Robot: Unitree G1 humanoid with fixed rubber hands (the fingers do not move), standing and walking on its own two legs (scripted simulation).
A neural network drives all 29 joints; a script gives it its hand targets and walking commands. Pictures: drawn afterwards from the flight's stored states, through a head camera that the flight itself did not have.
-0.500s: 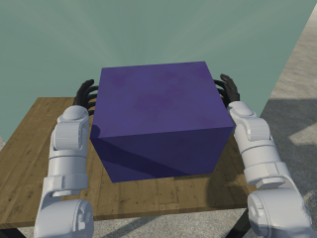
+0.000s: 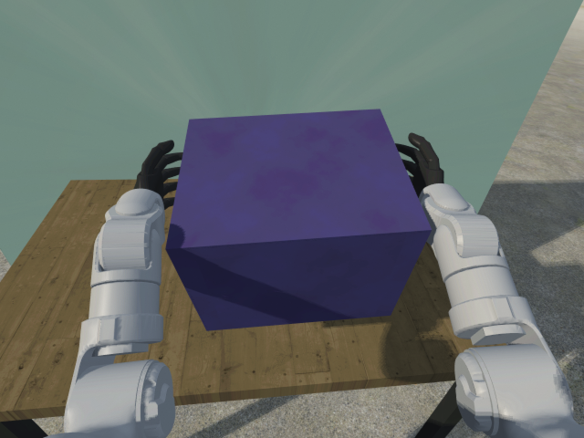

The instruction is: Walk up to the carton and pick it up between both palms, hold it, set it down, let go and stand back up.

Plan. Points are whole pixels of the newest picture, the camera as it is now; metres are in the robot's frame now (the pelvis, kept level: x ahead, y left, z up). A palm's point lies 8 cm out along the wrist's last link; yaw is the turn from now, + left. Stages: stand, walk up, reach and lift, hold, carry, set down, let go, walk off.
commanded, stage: hold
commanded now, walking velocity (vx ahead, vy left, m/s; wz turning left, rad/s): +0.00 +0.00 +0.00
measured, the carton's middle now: (293, 220) +0.38 +0.00 +0.16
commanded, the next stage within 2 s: none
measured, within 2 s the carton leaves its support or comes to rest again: neither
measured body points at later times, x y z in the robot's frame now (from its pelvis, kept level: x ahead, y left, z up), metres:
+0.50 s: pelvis +0.00 +0.00 +0.00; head -0.05 +0.01 +0.45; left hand +0.38 +0.19 +0.20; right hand +0.38 -0.18 +0.22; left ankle +0.04 +0.12 -0.75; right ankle -0.01 -0.13 -0.75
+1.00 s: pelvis +0.01 +0.00 +0.00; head -0.06 +0.02 +0.45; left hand +0.38 +0.19 +0.20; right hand +0.39 -0.18 +0.22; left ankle +0.04 +0.12 -0.75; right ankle -0.01 -0.13 -0.75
